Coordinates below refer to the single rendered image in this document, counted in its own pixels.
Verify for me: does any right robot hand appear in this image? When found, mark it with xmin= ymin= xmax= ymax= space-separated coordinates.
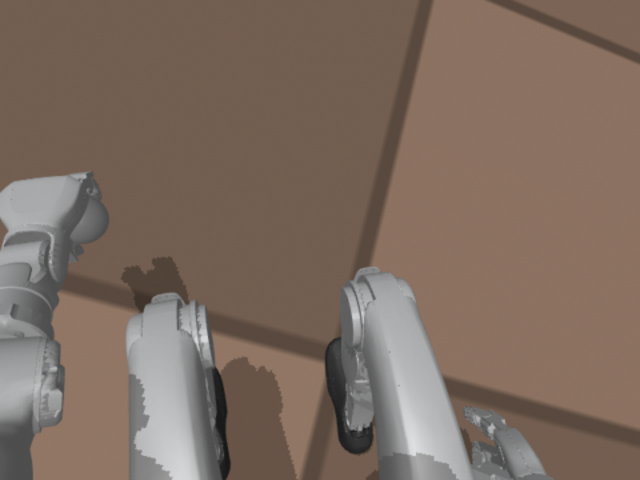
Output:
xmin=463 ymin=406 xmax=547 ymax=480

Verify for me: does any left robot hand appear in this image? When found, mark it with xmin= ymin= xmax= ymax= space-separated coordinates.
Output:
xmin=0 ymin=171 xmax=102 ymax=263

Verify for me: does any right robot foot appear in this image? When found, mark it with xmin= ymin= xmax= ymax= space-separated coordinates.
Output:
xmin=325 ymin=337 xmax=373 ymax=454

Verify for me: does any left robot foot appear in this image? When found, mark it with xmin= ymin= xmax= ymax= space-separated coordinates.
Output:
xmin=212 ymin=367 xmax=230 ymax=480

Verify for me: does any left robot arm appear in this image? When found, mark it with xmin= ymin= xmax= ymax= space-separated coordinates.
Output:
xmin=0 ymin=224 xmax=71 ymax=480

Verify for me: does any ball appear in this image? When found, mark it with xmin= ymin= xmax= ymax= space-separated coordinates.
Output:
xmin=69 ymin=195 xmax=109 ymax=244

